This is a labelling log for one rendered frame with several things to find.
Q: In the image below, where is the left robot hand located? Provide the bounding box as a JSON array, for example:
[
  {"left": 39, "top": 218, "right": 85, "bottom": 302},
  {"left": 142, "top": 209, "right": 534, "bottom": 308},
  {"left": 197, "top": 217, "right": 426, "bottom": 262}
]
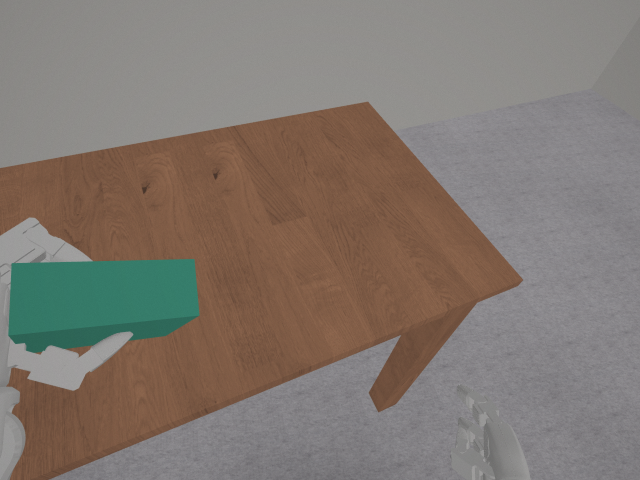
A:
[{"left": 0, "top": 218, "right": 133, "bottom": 391}]

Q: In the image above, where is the left robot forearm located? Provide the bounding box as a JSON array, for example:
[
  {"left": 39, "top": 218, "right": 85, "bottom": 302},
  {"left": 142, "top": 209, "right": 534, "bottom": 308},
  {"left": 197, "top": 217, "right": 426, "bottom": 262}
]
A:
[{"left": 0, "top": 387, "right": 26, "bottom": 480}]

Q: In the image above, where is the right robot hand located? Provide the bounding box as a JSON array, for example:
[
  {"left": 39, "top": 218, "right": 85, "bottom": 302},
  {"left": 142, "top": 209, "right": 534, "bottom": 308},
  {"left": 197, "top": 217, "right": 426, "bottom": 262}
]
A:
[{"left": 451, "top": 384, "right": 531, "bottom": 480}]

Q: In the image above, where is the table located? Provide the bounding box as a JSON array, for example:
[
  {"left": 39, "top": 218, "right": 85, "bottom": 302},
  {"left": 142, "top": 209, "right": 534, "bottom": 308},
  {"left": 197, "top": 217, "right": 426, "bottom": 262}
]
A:
[{"left": 0, "top": 102, "right": 523, "bottom": 480}]

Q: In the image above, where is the sponge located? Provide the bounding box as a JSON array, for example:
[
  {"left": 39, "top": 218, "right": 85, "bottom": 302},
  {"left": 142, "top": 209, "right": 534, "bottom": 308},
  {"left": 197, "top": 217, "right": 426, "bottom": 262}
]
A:
[{"left": 8, "top": 259, "right": 200, "bottom": 353}]

